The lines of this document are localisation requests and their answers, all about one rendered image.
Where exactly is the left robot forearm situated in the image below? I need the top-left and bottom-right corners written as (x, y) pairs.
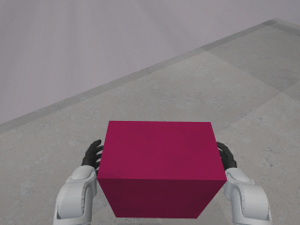
top-left (52, 165), bottom-right (98, 225)

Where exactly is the carton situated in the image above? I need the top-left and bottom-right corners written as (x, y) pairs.
top-left (97, 120), bottom-right (227, 218)

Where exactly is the left robot hand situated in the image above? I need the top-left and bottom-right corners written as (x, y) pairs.
top-left (81, 139), bottom-right (104, 176)

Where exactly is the right robot hand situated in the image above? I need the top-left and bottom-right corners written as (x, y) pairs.
top-left (217, 142), bottom-right (237, 172)

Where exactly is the right robot forearm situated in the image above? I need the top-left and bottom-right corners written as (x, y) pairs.
top-left (223, 167), bottom-right (273, 225)

